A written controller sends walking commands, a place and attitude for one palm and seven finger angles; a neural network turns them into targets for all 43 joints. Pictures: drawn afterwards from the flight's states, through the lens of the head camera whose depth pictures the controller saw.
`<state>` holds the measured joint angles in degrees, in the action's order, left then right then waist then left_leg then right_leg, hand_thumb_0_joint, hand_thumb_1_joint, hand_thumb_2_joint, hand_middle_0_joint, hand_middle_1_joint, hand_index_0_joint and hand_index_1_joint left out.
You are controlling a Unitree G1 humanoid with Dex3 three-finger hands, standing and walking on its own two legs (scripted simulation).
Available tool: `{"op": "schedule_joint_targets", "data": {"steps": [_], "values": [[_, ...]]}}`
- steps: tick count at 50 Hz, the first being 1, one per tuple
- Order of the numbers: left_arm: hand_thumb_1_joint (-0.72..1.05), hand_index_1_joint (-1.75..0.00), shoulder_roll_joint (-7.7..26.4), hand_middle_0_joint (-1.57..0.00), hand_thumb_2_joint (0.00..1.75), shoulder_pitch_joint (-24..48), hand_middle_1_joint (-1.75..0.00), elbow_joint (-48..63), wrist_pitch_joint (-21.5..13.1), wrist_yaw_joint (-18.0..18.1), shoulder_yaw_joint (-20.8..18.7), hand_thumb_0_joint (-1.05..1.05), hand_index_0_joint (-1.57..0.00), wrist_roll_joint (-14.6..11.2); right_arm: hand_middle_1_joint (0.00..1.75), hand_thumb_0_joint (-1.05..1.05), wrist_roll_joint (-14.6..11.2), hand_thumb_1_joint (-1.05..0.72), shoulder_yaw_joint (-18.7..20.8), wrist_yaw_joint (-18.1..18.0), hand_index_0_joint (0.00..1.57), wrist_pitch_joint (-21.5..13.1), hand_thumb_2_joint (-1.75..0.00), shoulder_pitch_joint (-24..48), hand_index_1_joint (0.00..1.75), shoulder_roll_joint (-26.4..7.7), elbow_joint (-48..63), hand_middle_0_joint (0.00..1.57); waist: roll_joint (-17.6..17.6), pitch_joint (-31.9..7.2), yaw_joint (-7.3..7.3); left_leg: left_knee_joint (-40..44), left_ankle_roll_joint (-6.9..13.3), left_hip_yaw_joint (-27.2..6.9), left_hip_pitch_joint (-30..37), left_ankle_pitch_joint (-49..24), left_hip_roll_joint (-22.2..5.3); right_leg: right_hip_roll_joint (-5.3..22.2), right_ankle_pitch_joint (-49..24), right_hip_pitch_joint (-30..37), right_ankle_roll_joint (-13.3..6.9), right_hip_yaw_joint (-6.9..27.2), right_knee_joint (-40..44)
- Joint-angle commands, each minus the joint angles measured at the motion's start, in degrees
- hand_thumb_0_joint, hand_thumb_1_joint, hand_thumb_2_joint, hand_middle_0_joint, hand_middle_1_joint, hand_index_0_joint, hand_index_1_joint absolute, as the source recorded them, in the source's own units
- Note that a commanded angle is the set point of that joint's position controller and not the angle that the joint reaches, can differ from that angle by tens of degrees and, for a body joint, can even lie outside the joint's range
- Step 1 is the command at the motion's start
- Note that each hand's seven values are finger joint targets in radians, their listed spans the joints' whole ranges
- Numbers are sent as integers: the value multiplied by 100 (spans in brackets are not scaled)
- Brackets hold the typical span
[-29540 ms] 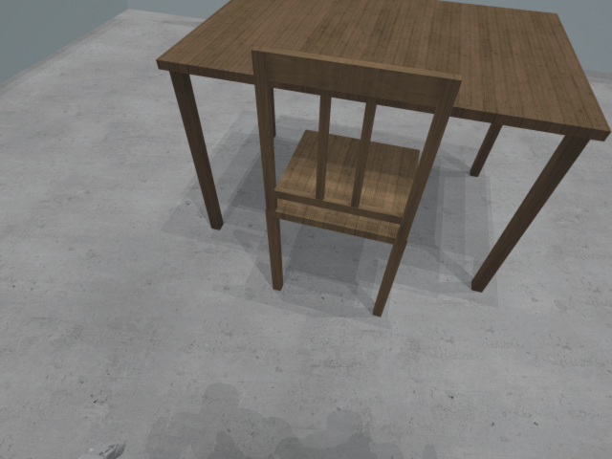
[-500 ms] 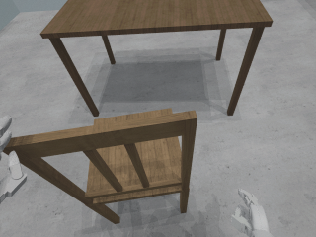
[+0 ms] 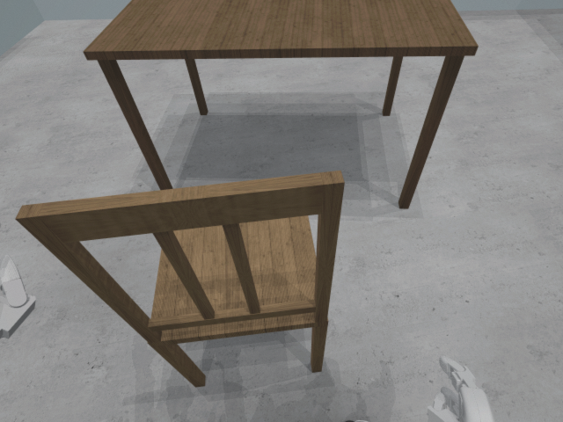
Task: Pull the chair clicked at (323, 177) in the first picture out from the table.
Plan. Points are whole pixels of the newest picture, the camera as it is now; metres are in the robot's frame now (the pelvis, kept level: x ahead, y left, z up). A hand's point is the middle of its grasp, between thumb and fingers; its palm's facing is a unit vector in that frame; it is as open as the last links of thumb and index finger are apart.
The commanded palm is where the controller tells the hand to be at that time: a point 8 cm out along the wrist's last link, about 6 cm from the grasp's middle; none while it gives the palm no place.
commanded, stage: step back with the hand held close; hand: left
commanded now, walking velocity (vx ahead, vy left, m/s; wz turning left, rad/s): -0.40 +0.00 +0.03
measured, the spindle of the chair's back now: (189, 280) +0.35 +0.20 -0.07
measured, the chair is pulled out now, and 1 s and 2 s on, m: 0.55 0.55 0.55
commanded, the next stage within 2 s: stop stepping back and stand still in 1.88 s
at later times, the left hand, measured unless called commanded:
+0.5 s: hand (21, 300) +0.20 +0.26 +0.18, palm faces +0.45 -0.72 -0.52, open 7.4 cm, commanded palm +0.13 +0.31 +0.19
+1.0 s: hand (30, 293) +0.20 +0.26 +0.18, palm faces +0.44 -0.74 -0.52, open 7.4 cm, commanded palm +0.13 +0.30 +0.19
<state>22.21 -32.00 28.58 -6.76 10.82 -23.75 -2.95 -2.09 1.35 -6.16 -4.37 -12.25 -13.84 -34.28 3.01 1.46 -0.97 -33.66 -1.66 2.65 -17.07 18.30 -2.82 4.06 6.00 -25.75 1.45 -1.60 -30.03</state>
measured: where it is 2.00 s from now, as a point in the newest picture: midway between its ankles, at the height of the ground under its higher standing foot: outside the picture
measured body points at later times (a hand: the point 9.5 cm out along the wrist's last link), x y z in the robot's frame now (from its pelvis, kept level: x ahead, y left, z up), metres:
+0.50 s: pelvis +0.00 +0.00 -0.01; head +0.05 +0.00 +0.44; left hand +0.17 +0.30 +0.21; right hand +0.18 -0.23 -0.10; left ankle -0.01 +0.14 -0.73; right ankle +0.10 -0.14 -0.73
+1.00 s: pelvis -0.01 +0.00 +0.00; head +0.04 +0.00 +0.44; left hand +0.18 +0.29 +0.21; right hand +0.16 -0.24 -0.10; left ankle -0.01 +0.14 -0.73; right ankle +0.10 -0.14 -0.73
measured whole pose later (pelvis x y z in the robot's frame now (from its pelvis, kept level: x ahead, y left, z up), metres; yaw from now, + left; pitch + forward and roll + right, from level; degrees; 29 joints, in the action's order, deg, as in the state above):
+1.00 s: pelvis -0.01 +0.00 +0.00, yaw +1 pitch +4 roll +1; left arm 23.6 -31.7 33.8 -13.6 10.7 -26.6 -1.3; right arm -0.3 2.6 -5.1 -6.6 -10.6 -11.3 -37.2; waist -0.6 2.3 0.1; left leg -36.5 -1.9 1.9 -21.5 18.7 -2.7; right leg 4.3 5.9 -29.3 1.4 -2.1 -31.6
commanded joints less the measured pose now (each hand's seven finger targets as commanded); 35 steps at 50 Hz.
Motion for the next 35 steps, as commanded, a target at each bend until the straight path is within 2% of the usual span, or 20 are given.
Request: {"op": "schedule_joint_targets", "data": {"steps": [1,2,3,5,7,8,13,15,18,19,22,23,24,27,28,29,32,33,34,35], "values": [[90,-30,1125,-20,90,114,-30,1059,-377,177,-853,0,-20,15,30,0,69,-90,186,2,20,-325,-90,595,30,-532,876,20,-213,-535,-67,828,344,-398,-564,819,-320,470,1281,749,-194,588,707],[90,-30,1131,-20,90,99,-30,1055,-393,178,-867,0,-20,20,30,0,73,-90,193,9,20,-325,-90,625,30,-527,873,20,-216,-531,-71,835,350,-424,-614,763,-342,452,1199,761,-184,548,648],[90,-30,1165,-20,90,60,-30,1046,-399,193,-899,0,-20,15,30,0,64,-90,225,-15,20,-321,-90,659,30,-553,831,20,-65,-491,-49,891,352,-472,-638,615,-383,429,933,801,-189,526,588],[90,-30,1106,-20,90,48,-30,1215,-452,182,-859,0,-20,26,30,0,80,-90,223,14,20,-329,-90,646,30,-527,851,20,42,-632,-63,896,364,-487,-654,427,-445,383,631,913,-164,446,361],[90,-30,1087,-20,90,94,-30,1269,-500,172,-863,0,-20,34,30,0,92,-90,239,29,20,-350,-90,638,30,-513,840,20,-112,-669,-65,815,351,-480,-688,359,-438,391,459,912,-183,432,288],[90,-30,1161,-20,90,98,-30,1221,-507,188,-929,0,-20,24,30,0,92,-90,260,4,20,-351,-90,678,30,-507,795,20,-63,-582,-42,847,349,-529,-743,321,-443,397,347,892,-202,442,283],[90,-30,1190,-20,90,4,-30,1457,-638,185,-1016,0,-20,30,30,0,127,-90,318,12,20,-398,-90,637,30,-484,726,20,46,-871,-16,663,323,-585,-623,-209,-483,440,-493,1024,-281,409,22],[90,-30,1118,-20,90,-29,-30,1563,-695,168,-981,0,-20,29,30,0,140,-90,319,29,20,-410,-90,608,30,-433,736,20,44,-983,-7,591,319,-551,-561,-220,-490,462,-599,1002,-279,397,-66],[90,-30,1223,-20,90,-100,-30,1520,-740,178,-1135,0,-20,23,30,0,143,-90,363,12,20,-402,-90,633,30,-423,662,20,0,-1006,14,521,298,-592,-554,-277,-473,485,-773,985,-332,431,-68],[90,-30,1129,-20,90,-135,-30,1587,-762,162,-1057,0,-20,19,30,0,152,-90,354,22,20,-401,-90,589,30,-398,676,20,-40,-1069,19,485,293,-568,-515,-292,-474,501,-805,1009,-326,396,-85],[90,-30,1132,-20,90,-95,-30,1550,-810,149,-1090,0,-20,32,30,0,170,-90,363,33,20,-400,-90,598,30,-394,673,20,-54,-1035,29,438,295,-555,-595,-19,-439,517,-574,895,-331,445,-31],[90,-30,1249,-20,90,-116,-30,1438,-794,169,-1214,0,-20,25,30,0,162,-90,392,10,20,-383,-90,645,30,-396,620,20,-99,-966,33,430,288,-555,-643,67,-415,528,-548,881,-350,513,59],[90,-30,1133,-20,90,-149,-30,1457,-806,151,-1104,0,-20,30,30,0,165,-90,376,20,20,-378,-90,591,30,-369,642,20,-148,-982,48,393,288,-516,-618,204,-376,550,-459,870,-348,532,122],[90,-30,1155,-20,90,-99,-30,1414,-828,150,-1124,0,-20,60,30,0,179,-90,373,37,20,-386,-90,563,30,-404,641,20,-318,-936,28,409,304,-514,-628,549,-305,582,121,713,-368,602,363],[90,-30,1270,-20,90,-53,-30,1458,-842,161,-1196,0,-20,68,30,0,169,-90,392,20,20,-395,-90,619,30,-436,640,20,-199,-871,29,472,311,-530,-662,581,-316,566,182,679,-385,643,397],[90,-30,1170,-20,90,-68,-30,1412,-841,156,-1117,0,-20,70,30,0,175,-90,353,21,20,-394,-90,588,30,-397,648,20,-263,-867,37,537,318,-517,-679,618,-332,541,370,690,-345,558,377],[90,-30,1104,-20,90,-13,-30,1402,-877,158,-1045,0,-20,94,30,0,165,-90,331,24,20,-430,-90,611,30,-440,718,20,-5,-716,22,813,390,-619,-974,937,-474,354,773,707,-251,422,157],[90,-30,1246,-20,90,36,-30,1370,-889,180,-1164,0,-20,106,30,0,158,-90,343,0,20,-440,-90,674,30,-468,697,20,177,-625,26,933,420,-664,-1192,1024,-537,285,755,810,-229,387,7],[90,-30,1109,-20,90,39,-30,1439,-908,168,-1024,0,-20,99,30,0,157,-90,314,9,20,-460,-90,608,30,-446,724,20,313,-661,41,967,443,-656,-1325,1098,-586,239,743,949,-206,321,-166],[90,-30,1125,-20,90,61,-30,1415,-916,174,-1053,0,-20,109,30,0,160,-90,314,15,20,-477,-90,593,30,-467,735,20,338,-647,27,976,458,-671,-1499,1125,-617,205,681,1041,-187,278,-308]]}}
